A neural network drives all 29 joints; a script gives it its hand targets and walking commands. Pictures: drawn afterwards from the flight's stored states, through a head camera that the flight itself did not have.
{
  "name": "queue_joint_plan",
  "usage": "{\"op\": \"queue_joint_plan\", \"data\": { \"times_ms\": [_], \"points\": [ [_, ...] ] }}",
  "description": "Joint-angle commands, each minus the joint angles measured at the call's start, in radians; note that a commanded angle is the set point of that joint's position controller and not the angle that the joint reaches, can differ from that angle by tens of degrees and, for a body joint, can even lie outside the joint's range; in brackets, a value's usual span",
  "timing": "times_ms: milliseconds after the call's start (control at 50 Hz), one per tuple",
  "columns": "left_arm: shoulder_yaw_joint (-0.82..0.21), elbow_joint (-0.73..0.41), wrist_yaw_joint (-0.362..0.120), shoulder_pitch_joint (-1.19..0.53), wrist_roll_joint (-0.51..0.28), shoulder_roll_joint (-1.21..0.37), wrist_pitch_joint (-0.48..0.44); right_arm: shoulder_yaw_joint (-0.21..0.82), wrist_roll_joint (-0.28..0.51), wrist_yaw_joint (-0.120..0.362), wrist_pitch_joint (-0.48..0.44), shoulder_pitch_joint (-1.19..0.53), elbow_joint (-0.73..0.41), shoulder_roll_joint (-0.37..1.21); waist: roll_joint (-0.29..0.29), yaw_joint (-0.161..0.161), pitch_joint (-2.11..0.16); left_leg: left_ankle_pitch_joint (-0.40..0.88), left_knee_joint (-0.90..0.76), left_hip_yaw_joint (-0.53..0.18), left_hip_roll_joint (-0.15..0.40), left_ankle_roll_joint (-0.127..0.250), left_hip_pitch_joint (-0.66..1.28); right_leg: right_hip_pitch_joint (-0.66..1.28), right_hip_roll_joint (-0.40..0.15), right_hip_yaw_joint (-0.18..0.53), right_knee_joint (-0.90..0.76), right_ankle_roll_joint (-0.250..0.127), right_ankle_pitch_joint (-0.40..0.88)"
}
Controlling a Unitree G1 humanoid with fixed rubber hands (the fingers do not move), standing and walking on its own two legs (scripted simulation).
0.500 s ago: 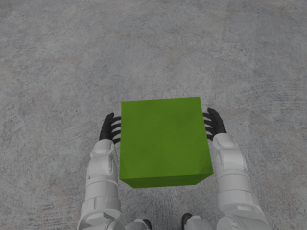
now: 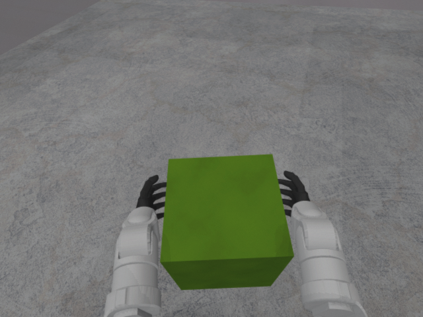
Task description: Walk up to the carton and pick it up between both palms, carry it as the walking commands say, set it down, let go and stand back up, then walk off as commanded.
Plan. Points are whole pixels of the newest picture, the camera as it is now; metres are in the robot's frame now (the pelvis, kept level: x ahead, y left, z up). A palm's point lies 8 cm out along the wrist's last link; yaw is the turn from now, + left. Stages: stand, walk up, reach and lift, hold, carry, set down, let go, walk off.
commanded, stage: reach and lift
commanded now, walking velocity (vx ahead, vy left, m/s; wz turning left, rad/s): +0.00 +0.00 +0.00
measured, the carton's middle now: (223, 227) +0.31 +0.01 -0.04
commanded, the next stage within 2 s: hold in 1.26 s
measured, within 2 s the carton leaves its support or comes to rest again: neither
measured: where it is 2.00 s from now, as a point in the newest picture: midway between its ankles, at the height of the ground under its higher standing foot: outside the picture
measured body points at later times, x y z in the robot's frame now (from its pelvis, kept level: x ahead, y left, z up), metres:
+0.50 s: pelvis -0.01 +0.01 +0.00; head -0.04 +0.00 +0.45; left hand +0.31 +0.16 +0.04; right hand +0.31 -0.14 +0.04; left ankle +0.00 +0.14 -0.74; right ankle +0.03 -0.11 -0.74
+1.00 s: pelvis +0.01 +0.01 +0.00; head -0.03 +0.00 +0.45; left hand +0.30 +0.16 +0.04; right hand +0.30 -0.14 +0.04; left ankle +0.00 +0.14 -0.74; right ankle +0.03 -0.11 -0.74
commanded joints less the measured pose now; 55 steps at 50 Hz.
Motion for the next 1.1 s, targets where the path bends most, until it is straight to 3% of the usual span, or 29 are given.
{"op": "queue_joint_plan", "data": {
  "times_ms": [0,220,540,900,1080],
  "points": [
    [-0.597,-0.019,-0.237,-0.515,-0.241,-0.974,0.015,0.623,0.276,0.265,-0.016,-0.573,-0.062,0.943,-0.025,0.002,-0.307,0.163,-0.067,0.013,-0.095,0.010,0.026,0.251,0.058,0.034,-0.050,0.003,0.140],
    [-0.551,-0.014,-0.231,-0.546,-0.231,-0.950,0.081,0.555,0.269,0.265,0.053,-0.591,-0.062,0.900,-0.026,-0.015,-0.197,0.084,-0.108,0.008,-0.092,0.014,0.029,0.270,0.058,0.029,-0.078,0.001,0.064],
    [-0.566,-0.023,-0.226,-0.551,-0.234,-0.964,0.074,0.556,0.274,0.263,0.052,-0.605,-0.095,0.892,-0.020,-0.024,-0.254,0.118,-0.101,-0.002,-0.089,0.016,0.051,0.271,0.066,0.025,-0.062,0.006,0.097],
    [-0.620,-0.112,-0.219,-0.422,-0.263,-0.942,0.083,0.610,0.294,0.243,0.071,-0.455,-0.187,0.891,-0.025,-0.032,-0.251,0.233,-0.103,-0.015,-0.093,0.017,0.090,0.305,0.067,0.029,-0.065,0.016,0.214],
    [-0.643,-0.160,-0.216,-0.377,-0.275,-0.921,0.087,0.630,0.305,0.235,0.078,-0.401,-0.229,0.886,-0.023,-0.037,-0.236,0.229,-0.104,-0.017,-0.094,0.021,0.081,0.311,0.068,0.029,-0.066,0.018,0.216]
  ]
}}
